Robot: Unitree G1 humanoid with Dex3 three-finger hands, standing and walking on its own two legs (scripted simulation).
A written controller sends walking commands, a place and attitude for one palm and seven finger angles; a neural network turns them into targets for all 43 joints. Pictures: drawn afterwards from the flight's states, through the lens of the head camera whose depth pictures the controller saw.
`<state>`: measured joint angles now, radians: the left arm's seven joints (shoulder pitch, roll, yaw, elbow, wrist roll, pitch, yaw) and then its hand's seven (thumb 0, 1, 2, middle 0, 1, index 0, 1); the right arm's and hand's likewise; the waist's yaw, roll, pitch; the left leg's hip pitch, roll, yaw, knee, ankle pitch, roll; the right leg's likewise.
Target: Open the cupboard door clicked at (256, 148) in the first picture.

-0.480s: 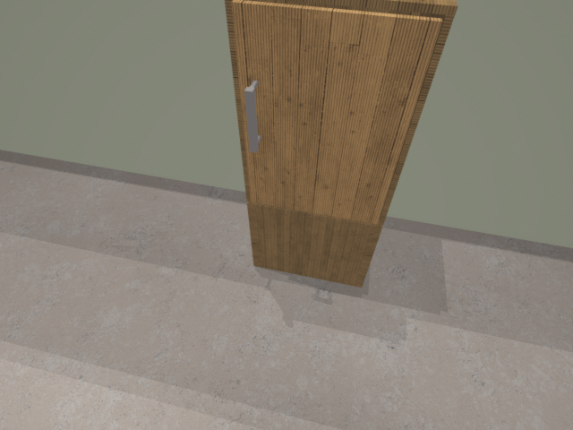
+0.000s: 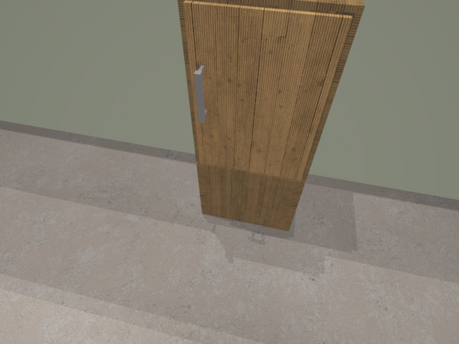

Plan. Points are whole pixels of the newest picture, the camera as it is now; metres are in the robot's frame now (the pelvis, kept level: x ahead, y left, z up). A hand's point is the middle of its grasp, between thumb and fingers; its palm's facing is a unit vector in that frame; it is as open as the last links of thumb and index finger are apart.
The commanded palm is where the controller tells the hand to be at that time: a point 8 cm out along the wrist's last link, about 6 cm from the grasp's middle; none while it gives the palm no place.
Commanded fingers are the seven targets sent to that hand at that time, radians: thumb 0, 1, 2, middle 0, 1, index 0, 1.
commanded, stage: look at it before walking up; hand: left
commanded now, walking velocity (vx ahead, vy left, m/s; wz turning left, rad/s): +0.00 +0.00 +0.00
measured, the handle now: (201, 95) +0.80 +0.13 -0.01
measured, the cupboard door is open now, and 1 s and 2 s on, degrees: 0 0 0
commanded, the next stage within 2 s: turn to face it in 0.36 s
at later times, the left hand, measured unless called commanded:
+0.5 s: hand out of the picture +0.01 +0.19 -0.17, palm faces +0.01 -0.97 -0.24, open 7.4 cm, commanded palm none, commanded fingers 0.00 0.90 0.90 -0.20 -0.30 -0.20 -0.30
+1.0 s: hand out of the picture +0.01 +0.18 -0.18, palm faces -0.05 -0.98 -0.21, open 7.4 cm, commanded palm none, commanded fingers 0.00 0.90 0.90 -0.20 -0.30 -0.20 -0.30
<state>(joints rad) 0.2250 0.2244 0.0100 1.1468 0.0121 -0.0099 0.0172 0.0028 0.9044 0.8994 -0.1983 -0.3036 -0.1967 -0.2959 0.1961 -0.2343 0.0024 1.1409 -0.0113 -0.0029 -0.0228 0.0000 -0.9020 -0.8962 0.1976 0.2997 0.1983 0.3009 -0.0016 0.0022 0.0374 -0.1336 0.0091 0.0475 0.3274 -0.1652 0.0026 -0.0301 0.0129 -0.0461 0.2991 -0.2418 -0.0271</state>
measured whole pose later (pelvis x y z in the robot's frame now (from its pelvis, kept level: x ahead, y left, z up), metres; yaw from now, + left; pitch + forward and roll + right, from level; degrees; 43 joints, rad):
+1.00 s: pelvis -0.02 +0.00 -0.01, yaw -5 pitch -2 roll +0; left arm 0.25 0.16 0.05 1.09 0.02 0.04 0.02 0.00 0.90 0.90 -0.20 -0.30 -0.20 -0.30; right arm 0.26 -0.17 -0.03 1.11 -0.02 0.03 -0.04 0.00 -0.90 -0.90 0.20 0.30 0.20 0.30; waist -0.01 0.01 0.06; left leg -0.23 0.07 0.13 0.51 -0.25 -0.01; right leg -0.17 0.06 0.04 0.50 -0.30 -0.04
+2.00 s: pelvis +0.21 +0.00 -0.02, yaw -8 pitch -2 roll +2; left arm 0.23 0.17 0.06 1.00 0.03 0.01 0.02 0.00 0.91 0.90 -0.19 -0.30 -0.19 -0.30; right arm 0.15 -0.16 -0.03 1.04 -0.01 0.01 -0.04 -0.01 -0.94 -0.90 0.20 0.30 0.20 0.30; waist 0.02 -0.02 0.10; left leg -0.31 0.04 0.13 0.60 -0.26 0.01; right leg -0.35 -0.04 -0.02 0.65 -0.25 -0.01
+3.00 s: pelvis +0.18 +0.00 -0.01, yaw -8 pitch -1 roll +1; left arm 0.29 0.17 -0.01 1.06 0.02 0.00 0.02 0.00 0.90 0.90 -0.20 -0.30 -0.20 -0.30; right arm 0.28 -0.20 0.00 1.03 -0.02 -0.01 -0.01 0.00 -0.91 -0.90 0.20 0.30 0.20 0.30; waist 0.00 0.03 0.03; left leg -0.21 0.00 0.08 0.47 -0.25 0.01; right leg -0.27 0.01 0.01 0.52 -0.24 -0.02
